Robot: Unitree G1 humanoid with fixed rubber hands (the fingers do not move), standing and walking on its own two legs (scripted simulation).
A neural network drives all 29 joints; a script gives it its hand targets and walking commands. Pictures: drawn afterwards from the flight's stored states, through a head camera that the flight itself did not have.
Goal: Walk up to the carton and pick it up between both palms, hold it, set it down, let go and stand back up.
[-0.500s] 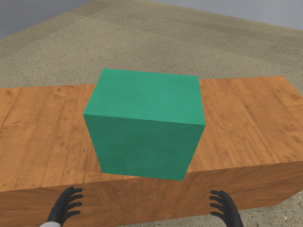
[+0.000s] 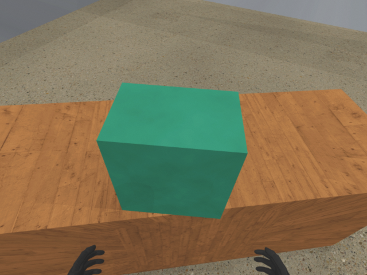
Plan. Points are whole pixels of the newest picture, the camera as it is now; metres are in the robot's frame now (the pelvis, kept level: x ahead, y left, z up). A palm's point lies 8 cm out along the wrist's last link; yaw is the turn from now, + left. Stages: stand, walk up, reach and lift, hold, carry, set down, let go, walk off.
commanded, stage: let go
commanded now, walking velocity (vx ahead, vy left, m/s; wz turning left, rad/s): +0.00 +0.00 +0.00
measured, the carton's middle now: (175, 156) +0.41 +0.04 +0.01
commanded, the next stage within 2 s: stand in 0.40 s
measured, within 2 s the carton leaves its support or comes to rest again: neither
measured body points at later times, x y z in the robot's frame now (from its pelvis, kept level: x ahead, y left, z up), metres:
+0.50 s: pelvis +0.00 +0.00 -0.01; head +0.00 +0.00 +0.44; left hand +0.15 +0.23 -0.10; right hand +0.13 -0.24 -0.12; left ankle +0.02 +0.14 -0.75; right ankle -0.05 -0.11 -0.75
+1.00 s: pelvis -0.01 +0.00 +0.00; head -0.05 -0.01 +0.44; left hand -0.02 +0.22 -0.16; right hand -0.06 -0.23 -0.17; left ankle +0.02 +0.14 -0.75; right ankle -0.05 -0.11 -0.75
